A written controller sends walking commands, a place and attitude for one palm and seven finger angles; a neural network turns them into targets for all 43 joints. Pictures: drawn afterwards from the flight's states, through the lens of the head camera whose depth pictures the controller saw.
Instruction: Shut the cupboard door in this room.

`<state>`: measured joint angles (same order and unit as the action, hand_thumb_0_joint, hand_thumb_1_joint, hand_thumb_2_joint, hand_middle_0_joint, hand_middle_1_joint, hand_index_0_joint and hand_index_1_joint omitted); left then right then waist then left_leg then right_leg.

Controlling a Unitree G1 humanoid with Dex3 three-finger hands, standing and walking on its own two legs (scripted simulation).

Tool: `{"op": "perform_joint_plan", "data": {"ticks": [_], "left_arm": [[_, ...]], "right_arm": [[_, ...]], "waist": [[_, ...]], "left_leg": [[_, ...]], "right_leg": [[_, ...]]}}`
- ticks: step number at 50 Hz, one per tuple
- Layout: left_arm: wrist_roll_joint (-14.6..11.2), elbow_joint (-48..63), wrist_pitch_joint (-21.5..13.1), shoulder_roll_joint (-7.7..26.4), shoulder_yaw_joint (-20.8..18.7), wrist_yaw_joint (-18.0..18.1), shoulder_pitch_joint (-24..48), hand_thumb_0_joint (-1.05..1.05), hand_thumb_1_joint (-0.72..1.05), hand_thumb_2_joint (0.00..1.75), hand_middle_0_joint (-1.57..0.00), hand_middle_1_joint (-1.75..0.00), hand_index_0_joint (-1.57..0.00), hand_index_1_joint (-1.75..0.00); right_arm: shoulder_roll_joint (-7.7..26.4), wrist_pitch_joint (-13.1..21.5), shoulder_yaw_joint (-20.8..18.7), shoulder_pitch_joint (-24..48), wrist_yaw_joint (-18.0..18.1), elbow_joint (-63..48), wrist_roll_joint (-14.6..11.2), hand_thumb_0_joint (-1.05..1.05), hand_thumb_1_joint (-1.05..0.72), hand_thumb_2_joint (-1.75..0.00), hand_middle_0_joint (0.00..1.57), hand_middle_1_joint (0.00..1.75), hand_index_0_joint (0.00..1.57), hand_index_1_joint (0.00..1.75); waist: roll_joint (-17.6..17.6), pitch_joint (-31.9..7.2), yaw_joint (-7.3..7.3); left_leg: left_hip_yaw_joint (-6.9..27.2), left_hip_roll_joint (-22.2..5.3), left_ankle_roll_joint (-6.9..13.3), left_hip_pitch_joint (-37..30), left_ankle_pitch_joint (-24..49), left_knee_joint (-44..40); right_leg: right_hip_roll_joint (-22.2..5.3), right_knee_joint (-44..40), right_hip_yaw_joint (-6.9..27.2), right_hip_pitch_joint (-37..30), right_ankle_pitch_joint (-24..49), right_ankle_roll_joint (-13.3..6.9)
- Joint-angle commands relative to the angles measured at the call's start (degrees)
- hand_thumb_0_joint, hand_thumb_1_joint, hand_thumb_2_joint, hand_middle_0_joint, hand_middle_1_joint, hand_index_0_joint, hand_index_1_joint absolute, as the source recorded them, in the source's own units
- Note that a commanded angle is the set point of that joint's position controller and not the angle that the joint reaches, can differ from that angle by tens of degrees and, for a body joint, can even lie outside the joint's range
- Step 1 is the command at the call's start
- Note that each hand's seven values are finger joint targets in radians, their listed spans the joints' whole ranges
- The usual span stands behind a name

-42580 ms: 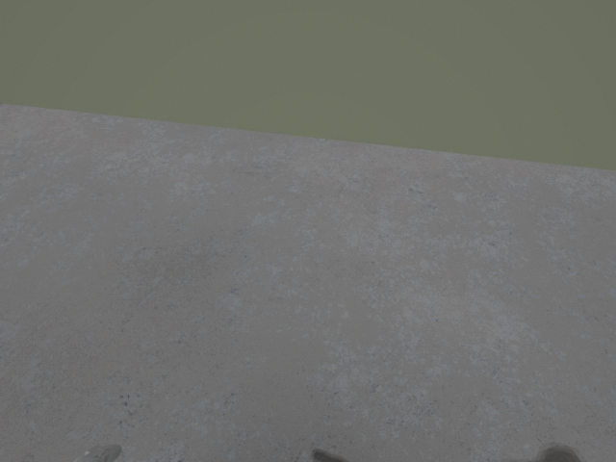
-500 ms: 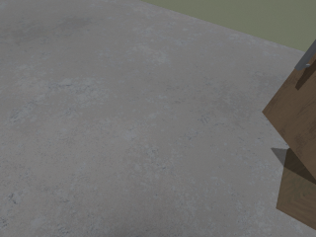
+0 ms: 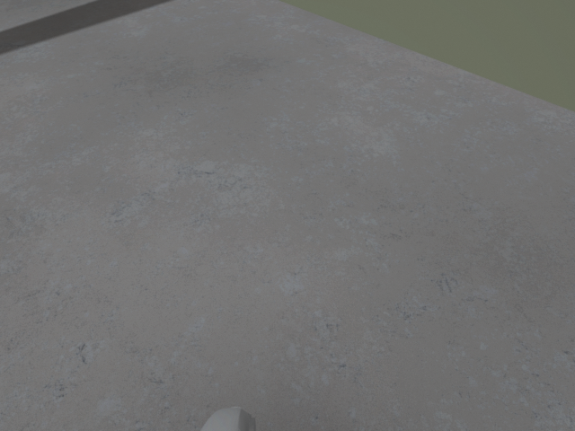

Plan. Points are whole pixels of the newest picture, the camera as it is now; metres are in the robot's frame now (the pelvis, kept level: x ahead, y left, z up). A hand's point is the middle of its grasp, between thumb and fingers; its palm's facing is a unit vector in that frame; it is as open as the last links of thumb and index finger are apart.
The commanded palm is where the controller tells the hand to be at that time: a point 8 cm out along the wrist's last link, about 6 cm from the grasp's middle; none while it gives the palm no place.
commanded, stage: walk to a spot facing it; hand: left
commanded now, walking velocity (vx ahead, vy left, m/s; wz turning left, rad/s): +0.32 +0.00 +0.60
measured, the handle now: out of the picture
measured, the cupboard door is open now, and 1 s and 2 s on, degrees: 48 48 48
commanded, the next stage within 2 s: turn to face it in 0.24 s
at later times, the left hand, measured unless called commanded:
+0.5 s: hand (129, 419) +0.17 +0.28 -0.18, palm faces +0.26 -0.94 -0.23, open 7.4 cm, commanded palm none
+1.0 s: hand (165, 321) +0.34 +0.26 -0.17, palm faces -0.03 -0.98 -0.21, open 7.4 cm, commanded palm none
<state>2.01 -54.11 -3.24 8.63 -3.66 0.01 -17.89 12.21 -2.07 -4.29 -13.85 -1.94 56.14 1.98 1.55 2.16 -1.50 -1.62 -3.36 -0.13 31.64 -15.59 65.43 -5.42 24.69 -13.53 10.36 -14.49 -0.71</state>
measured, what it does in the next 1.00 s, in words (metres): walks ahead: left foot, then right foot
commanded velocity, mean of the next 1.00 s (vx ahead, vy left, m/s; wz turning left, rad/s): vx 0.08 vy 0.00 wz -0.26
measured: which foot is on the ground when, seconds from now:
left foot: up 0.00-0.24, down 0.26-0.72, up 0.74-1.00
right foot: down 0.00-0.26, up 0.28-0.68, down 0.70-1.00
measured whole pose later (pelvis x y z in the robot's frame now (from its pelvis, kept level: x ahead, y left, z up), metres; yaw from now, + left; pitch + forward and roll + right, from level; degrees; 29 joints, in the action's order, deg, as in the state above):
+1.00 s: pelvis +0.26 +0.08 -0.01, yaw -6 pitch +2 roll +0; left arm 1.8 -53.4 2.2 10.2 -4.7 0.1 -12.7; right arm 11.1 -2.6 -2.7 -8.0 1.3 52.7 0.7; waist -0.9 4.3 1.0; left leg -0.9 -2.4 -3.8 23.5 -23.3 44.8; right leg 1.7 28.1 4.7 17.0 -12.7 -0.6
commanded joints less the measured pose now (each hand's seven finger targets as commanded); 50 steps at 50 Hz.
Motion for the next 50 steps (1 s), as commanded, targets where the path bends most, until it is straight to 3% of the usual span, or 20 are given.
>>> {"op": "perform_joint_plan", "data": {"ticks": [1,7,9,11,12,13,14,16,19,23,30,33,34,35,36,37,38,42,48,50], "left_arm": [[-0.18,-0.45,-2.08,8.09,-1.85,0.88,-7.56,0.0,0.9,0.9,-0.2,-0.3,-0.2,-0.3],[-0.21,-1.89,-1.8,10.17,-1.96,0.85,-8.89,0.0,0.9,0.9,-0.2,-0.3,-0.2,-0.3],[-0.29,-1.31,-1.61,11.71,-2.36,0.73,-7.25,0.0,0.9,0.9,-0.2,-0.3,-0.2,-0.3],[-0.76,-0.85,-0.98,12.91,-2.45,0.44,-5.84,0.0,0.9,0.9,-0.2,-0.3,-0.2,-0.3],[-0.87,0.55,-0.75,11.49,-2.39,-0.1,-5.87,0.0,0.9,0.9,-0.2,-0.3,-0.2,-0.3],[-1.33,3.97,-0.35,8.61,-1.83,-0.88,-4.34,0.0,0.9,0.9,-0.2,-0.3,-0.2,-0.3],[-1.21,7.44,0.07,9.19,-1.26,-0.31,2.22,0.0,0.9,0.9,-0.2,-0.3,-0.2,-0.3],[-0.62,5.68,0.71,7.24,-1.37,0.32,0.95,0.0,0.9,0.9,-0.2,-0.3,-0.2,-0.3],[0.08,0.7,2.67,5.06,-0.96,-0.18,-5.32,0.0,0.9,0.9,-0.2,-0.3,-0.2,-0.3],[-0.41,-0.71,4.19,3.9,0.13,0.29,-4.38,0.0,0.9,0.9,-0.2,-0.3,-0.2,-0.3],[-0.31,2.16,5.18,5.05,-0.73,-0.35,2.44,0.0,0.9,0.9,-0.2,-0.3,-0.2,-0.3],[-0.26,2.06,4.62,6.03,-1.37,-0.48,0.48,0.0,0.9,0.9,-0.2,-0.3,-0.2,-0.3],[-0.21,1.73,4.11,8.13,-1.86,-0.37,-1.73,0.0,0.9,0.9,-0.2,-0.3,-0.2,-0.3],[0.26,1.56,3.34,12.26,-2.52,0.04,-3.63,0.0,0.9,0.9,-0.2,-0.3,-0.2,-0.3],[-0.28,1.11,3.02,15.51,-3.02,0.48,-5.98,0.0,0.9,0.9,-0.2,-0.3,-0.2,-0.3],[-0.63,1.11,2.93,14.64,-3.41,1.27,-5.6,0.0,0.9,0.9,-0.2,-0.3,-0.2,-0.3],[-0.66,1.67,3.1,14.06,-3.54,1.78,-2.92,0.0,0.9,0.9,-0.2,-0.3,-0.2,-0.3],[-0.59,3.91,3.42,11.37,-3.22,1.86,2.48,0.0,0.9,0.9,-0.2,-0.3,-0.2,-0.3],[-0.16,4.83,4.4,13.88,-4.03,0.81,4.65,0.0,0.9,0.9,-0.2,-0.3,-0.2,-0.3],[-0.49,5.5,4.82,13.76,-4.08,0.66,6.54,0.0,0.9,0.9,-0.2,-0.3,-0.2,-0.3]], "right_arm": [[-0.89,2.01,0.73,7.13,-1.26,-6.4,-0.4,0.0,-0.9,-0.9,0.2,0.3,0.2,0.3],[-0.03,2.6,1.42,13.21,-1.94,-9.53,-0.4,0.0,-0.9,-0.9,0.2,0.3,0.2,0.3],[1.29,2.95,1.18,10.32,-1.58,-9.24,-0.32,0.0,-0.9,-0.9,0.2,0.3,0.2,0.3],[4.63,3.04,0.25,0.5,-0.93,-6.84,0.2,0.0,-0.9,-0.9,0.2,0.3,0.2,0.3],[10.02,3.24,-1.12,-7.69,-0.08,-5.37,0.54,0.0,-0.9,-0.9,0.2,0.3,0.2,0.3],[17.8,3.63,-2.88,-13.58,0.81,-4.47,0.58,0.0,-0.9,-0.9,0.2,0.3,0.2,0.3],[20.11,3.14,-3.08,-15.02,1.71,-3.47,-0.49,0.0,-0.9,-0.9,0.2,0.3,0.2,0.3],[14.08,3.97,-1.11,-4.25,2.39,-6.83,-0.52,0.0,-0.9,-0.9,0.2,0.3,0.2,0.3],[6.99,4.69,1.41,2.75,3.06,-6.85,-0.28,0.0,-0.9,-0.9,0.2,0.3,0.2,0.3],[5.57,4.5,1.71,1.71,3.55,-3.62,-0.47,0.0,-0.9,-0.9,0.2,0.3,0.2,0.3],[6.9,2.92,0.62,2.04,3.71,-1.91,-0.19,0.0,-0.9,-0.9,0.2,0.3,0.2,0.3],[7.46,2.29,0.3,2.05,3.82,-1.96,-0.37,0.0,-0.9,-0.9,0.2,0.3,0.2,0.3],[6.83,2.2,0.23,2.02,3.66,-2.31,-0.68,0.0,-0.9,-0.9,0.2,0.3,0.2,0.3],[4.79,2.25,0.39,1.59,3.4,-3.38,-1.14,0.0,-0.9,-0.9,0.2,0.3,0.2,0.3],[2.78,1.76,0.88,2.67,3.19,-4.85,-1.25,0.0,-0.9,-0.9,0.2,0.3,0.2,0.3],[3.7,1.34,0.89,3.07,3.84,-5.13,-0.99,0.0,-0.9,-0.9,0.2,0.3,0.2,0.3],[4.27,1.51,0.78,3.23,4.08,-5.13,-1.28,0.0,-0.9,-0.9,0.2,0.3,0.2,0.3],[2.68,0.93,1.17,3.66,3.57,-5.3,-1.13,0.0,-0.9,-0.9,0.2,0.3,0.2,0.3],[2.87,0.93,0.75,3.84,3.51,-7.3,-1.54,0.0,-0.9,-0.9,0.2,0.3,0.2,0.3],[3.69,1.45,0.68,0.9,3.8,-6.95,-1.69,0.0,-0.9,-0.9,0.2,0.3,0.2,0.3]], "waist": [[-7.72,0.65,3.23],[-8.79,2.48,3.86],[-8.8,0.63,1.85],[-6.64,-3.94,-3.34],[1.31,-9.97,-7.44],[15.31,-13.66,-8.77],[5.81,-11.7,-9.29],[6.27,-7.18,-3.58],[6.6,-2.38,1.76],[2.81,-2.74,3.05],[4.57,0.39,2.49],[4.26,-0.9,3.33],[0.03,-2.13,4.26],[-10.74,-3.46,4.64],[-16.55,-3.76,5.9],[-15.08,-6.96,5.37],[-13.65,-8.18,4.47],[-6.33,-8.74,2.59],[-10.58,-5.57,2.44],[-10.18,-6.31,0.69]], "left_leg": [[-1.32,-1.9,-0.36,9.02,1.71,-9.93],[-4.86,-1.21,1.83,3.84,1.12,-24.71],[-7.61,1.6,3.41,-3.75,-1.16,-27.05],[-9.56,4.91,4.62,-22.51,2.48,-32.48],[0.96,-2.0,7.75,-37.32,1.6,-35.88],[29.35,-19.88,15.25,-46.83,8.94,-42.73],[34.09,-24.01,17.49,-43.89,12.2,-46.41],[23.91,-19.29,12.71,-27.61,-3.13,-49.46],[11.24,-12.19,8.78,-15.16,1.33,-52.22],[5.96,-11.85,8.71,-14.75,5.43,-53.33],[0.2,-14.93,9.5,-16.68,8.54,-48.74],[-3.29,-13.45,6.3,-18.17,14.74,-39.29],[-5.8,-10.81,3.67,-16.22,10.99,-33.2],[-10.67,-3.88,-0.1,-8.68,-1.63,-22.47],[-8.44,2.22,-2.27,-1.68,-22.49,-8.9],[-0.61,1.29,-2.31,1.65,-20.91,-2.43],[1.56,0.53,-2.76,4.65,-17.89,1.26],[1.33,-0.62,-3.8,-0.8,-10.14,-5.76],[-0.37,2.23,-3.74,-9.04,-7.23,-23.07],[-0.47,2.91,-3.44,-16.37,-0.95,-33.05]], "right_leg": [[-14.7,-13.08,5.87,-11.88,16.38,-4.61],[-17.56,-8.78,0.51,-14.93,27.6,-3.86],[-17.67,-2.83,-1.93,-13.78,37.41,-3.41],[-15.03,12.69,-6.16,-4.79,35.3,-0.99],[-11.99,28.04,-5.92,6.5,19.9,1.2],[-2.25,47.91,-2.0,25.26,-18.72,4.14],[-1.76,53.04,8.2,30.75,-19.45,2.92],[-4.47,52.63,11.98,28.5,-12.5,2.46],[-3.69,43.67,12.18,20.25,-4.4,2.54],[-1.28,32.48,12.93,16.04,-1.04,2.28],[2.26,17.52,10.55,10.15,0.15,1.73],[3.92,8.65,9.06,4.01,5.02,0.8],[1.49,3.83,13.29,-0.43,12.76,-0.36],[-8.39,-0.64,27.39,-5.48,26.71,-4.84],[-17.0,-5.19,37.9,-7.66,38.74,-12.21],[-15.73,-4.5,39.69,-10.63,41.52,-14.34],[-14.66,-2.77,38.34,-13.63,41.66,-14.95],[-8.62,-2.72,28.54,-7.27,33.71,-11.29],[-5.52,-2.55,31.52,0.19,24.54,-9.49],[-3.51,0.26,31.76,3.85,21.37,-6.88]]}}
